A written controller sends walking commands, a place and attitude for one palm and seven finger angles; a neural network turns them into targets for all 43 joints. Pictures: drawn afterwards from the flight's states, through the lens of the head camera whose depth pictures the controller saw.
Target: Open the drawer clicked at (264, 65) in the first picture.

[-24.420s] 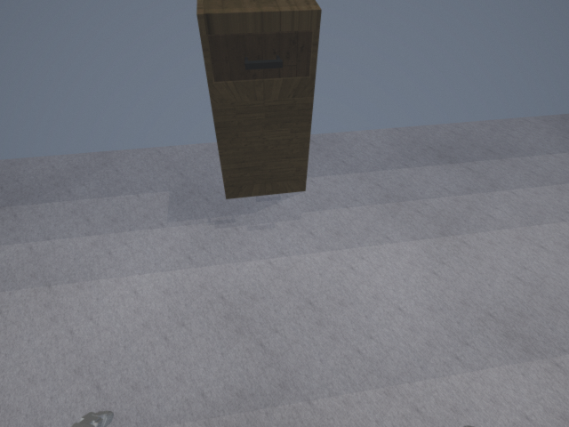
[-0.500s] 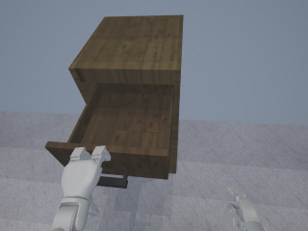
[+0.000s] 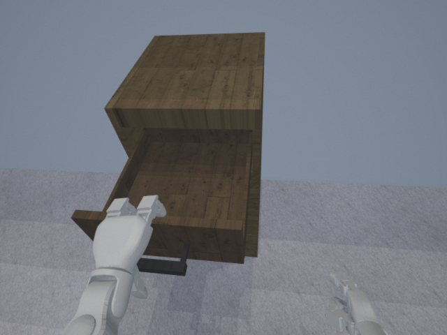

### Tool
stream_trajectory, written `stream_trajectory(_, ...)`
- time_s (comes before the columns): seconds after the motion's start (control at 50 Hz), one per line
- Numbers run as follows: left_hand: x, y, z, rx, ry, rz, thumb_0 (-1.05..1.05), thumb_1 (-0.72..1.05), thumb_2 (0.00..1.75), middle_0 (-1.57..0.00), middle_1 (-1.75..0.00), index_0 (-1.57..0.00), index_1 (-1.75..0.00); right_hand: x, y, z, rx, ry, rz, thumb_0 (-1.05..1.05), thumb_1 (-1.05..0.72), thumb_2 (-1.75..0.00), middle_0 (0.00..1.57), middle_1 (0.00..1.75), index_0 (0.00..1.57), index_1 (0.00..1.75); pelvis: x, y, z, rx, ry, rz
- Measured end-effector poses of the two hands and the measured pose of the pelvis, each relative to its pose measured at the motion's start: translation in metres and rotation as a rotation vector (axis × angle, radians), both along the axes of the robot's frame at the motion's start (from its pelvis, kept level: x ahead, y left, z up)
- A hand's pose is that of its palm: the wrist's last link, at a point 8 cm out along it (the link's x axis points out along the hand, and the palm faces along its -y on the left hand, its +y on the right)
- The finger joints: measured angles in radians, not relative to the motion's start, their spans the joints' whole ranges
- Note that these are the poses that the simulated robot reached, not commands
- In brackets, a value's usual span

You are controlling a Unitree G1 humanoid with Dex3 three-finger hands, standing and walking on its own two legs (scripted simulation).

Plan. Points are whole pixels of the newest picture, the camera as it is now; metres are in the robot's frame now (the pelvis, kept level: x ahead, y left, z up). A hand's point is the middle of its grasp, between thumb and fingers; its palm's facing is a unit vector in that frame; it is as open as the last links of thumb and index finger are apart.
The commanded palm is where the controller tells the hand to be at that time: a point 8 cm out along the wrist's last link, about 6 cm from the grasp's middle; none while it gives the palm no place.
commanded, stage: lift the hand off the handle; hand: left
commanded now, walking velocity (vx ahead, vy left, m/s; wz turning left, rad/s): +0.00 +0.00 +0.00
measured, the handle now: (158, 256) +0.27 +0.20 -0.06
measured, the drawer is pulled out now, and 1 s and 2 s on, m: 0.29 0.29 0.29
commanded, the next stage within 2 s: draw the hand back to the body in 0.64 s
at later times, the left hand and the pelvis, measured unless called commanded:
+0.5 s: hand (129, 238) +0.24 +0.20 +0.08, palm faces +0.09 -0.13 -0.99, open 13.8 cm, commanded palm +0.21 +0.20 +0.13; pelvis +0.00 +0.00 +0.01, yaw +0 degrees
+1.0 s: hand (109, 240) +0.23 +0.22 +0.09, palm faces +0.10 -0.12 -0.99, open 13.8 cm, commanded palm +0.19 +0.22 +0.15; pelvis +0.00 +0.01 +0.01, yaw +0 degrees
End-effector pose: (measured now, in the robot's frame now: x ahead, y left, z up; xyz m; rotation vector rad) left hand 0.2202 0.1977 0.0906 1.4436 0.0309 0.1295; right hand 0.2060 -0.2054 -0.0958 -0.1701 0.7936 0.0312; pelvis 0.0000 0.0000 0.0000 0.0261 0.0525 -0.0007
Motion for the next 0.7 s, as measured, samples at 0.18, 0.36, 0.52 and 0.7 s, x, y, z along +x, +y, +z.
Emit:
stream_trajectory(0.18,-0.003,0.003,0.013,0.003,-0.003,0.001,0.00,-0.49,0.30,-0.32,-1.20,-0.32,-1.20,0.004,0.001,0.005,0.013,-0.011,0.005,0.01,-0.91,-0.90,0.20,0.30,0.20,0.30,0.002,-0.001,0.004,-0.002,-0.018,-0.006)
stream_trajectory(0.36,-0.006,0.006,0.025,0.000,-0.005,0.004,0.00,-0.49,0.30,-0.32,-1.20,-0.32,-1.20,0.010,0.006,0.008,0.012,-0.012,0.032,0.01,-0.91,-0.90,0.20,0.30,0.20,0.30,0.002,0.000,0.006,-0.006,-0.033,0.004)
stream_trajectory(0.52,-0.005,0.005,0.040,-0.003,-0.031,-0.024,0.00,-0.49,0.30,-0.32,-1.20,-0.32,-1.20,0.014,0.014,0.012,0.030,-0.023,0.042,0.01,-0.91,-0.90,0.20,0.30,0.20,0.30,0.004,0.002,0.008,-0.008,-0.042,0.001)
stream_trajectory(0.7,-0.008,0.009,0.044,-0.019,-0.015,-0.006,0.00,-0.49,0.30,-0.32,-1.20,-0.32,-1.20,0.015,0.019,0.015,0.040,-0.022,0.057,0.01,-0.91,-0.90,0.20,0.30,0.20,0.30,0.003,0.005,0.010,-0.011,-0.051,0.002)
